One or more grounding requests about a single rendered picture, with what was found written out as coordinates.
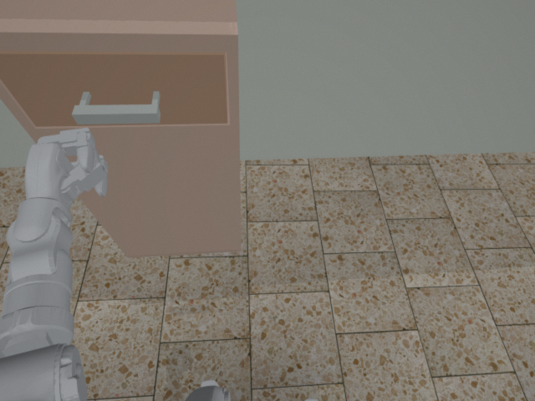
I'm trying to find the robot left hand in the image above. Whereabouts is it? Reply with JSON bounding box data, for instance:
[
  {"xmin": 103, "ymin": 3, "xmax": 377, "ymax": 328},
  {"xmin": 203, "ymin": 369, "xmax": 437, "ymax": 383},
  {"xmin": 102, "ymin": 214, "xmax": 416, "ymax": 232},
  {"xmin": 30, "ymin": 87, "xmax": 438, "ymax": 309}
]
[{"xmin": 25, "ymin": 128, "xmax": 109, "ymax": 210}]

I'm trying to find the handle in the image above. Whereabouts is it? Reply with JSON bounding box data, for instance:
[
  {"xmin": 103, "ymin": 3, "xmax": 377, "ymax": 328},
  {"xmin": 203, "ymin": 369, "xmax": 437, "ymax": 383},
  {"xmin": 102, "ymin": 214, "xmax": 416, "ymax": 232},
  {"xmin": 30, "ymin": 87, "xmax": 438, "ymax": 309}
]
[{"xmin": 72, "ymin": 91, "xmax": 161, "ymax": 124}]

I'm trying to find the cabinet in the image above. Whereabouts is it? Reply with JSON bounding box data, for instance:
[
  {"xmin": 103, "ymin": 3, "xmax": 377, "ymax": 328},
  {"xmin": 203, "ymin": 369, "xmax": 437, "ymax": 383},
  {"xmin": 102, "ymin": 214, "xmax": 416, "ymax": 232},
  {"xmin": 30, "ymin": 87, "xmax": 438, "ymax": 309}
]
[{"xmin": 0, "ymin": 0, "xmax": 242, "ymax": 258}]

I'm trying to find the left robot shin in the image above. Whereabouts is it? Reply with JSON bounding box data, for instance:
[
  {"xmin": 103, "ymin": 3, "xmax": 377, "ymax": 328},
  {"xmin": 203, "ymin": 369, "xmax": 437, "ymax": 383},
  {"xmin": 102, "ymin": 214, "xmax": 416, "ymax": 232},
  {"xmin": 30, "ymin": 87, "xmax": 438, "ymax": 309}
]
[{"xmin": 201, "ymin": 379, "xmax": 219, "ymax": 387}]

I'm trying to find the drawer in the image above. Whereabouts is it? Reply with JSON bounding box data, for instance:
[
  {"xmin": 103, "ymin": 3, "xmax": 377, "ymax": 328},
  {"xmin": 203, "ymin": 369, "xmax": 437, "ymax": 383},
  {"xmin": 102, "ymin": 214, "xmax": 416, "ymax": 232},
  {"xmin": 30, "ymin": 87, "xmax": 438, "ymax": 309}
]
[{"xmin": 0, "ymin": 51, "xmax": 227, "ymax": 127}]

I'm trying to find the left robot upper arm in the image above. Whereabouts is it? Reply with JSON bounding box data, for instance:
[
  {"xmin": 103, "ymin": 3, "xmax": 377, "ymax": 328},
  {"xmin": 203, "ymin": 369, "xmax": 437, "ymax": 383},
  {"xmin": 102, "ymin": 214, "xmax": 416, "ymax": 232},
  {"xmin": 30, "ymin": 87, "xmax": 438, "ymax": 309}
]
[{"xmin": 0, "ymin": 343, "xmax": 87, "ymax": 401}]

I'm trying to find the robot left forearm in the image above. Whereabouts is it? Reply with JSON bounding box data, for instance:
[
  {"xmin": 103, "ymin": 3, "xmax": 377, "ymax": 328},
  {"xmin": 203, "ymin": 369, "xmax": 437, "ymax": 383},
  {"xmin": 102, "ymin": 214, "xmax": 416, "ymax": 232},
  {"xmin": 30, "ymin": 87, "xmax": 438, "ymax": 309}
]
[{"xmin": 0, "ymin": 197, "xmax": 74, "ymax": 358}]

